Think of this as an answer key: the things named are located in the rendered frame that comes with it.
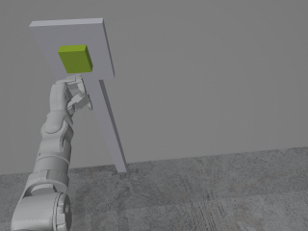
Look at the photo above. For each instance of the robot left forearm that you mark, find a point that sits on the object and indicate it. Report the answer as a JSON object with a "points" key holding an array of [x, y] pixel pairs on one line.
{"points": [[53, 159]]}

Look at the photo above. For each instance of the panel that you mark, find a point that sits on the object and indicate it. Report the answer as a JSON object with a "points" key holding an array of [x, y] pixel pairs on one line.
{"points": [[51, 35]]}

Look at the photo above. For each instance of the robot left upper arm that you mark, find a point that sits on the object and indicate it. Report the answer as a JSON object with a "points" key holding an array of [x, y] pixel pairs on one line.
{"points": [[43, 212]]}

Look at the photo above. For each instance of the button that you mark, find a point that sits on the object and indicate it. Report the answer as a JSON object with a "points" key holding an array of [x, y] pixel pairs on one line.
{"points": [[76, 58]]}

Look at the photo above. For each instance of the robot left hand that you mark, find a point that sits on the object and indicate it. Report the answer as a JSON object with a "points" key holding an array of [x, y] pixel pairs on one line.
{"points": [[61, 99]]}

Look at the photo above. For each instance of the robot right hand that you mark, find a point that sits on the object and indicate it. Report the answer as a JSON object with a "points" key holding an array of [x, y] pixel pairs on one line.
{"points": [[244, 227]]}

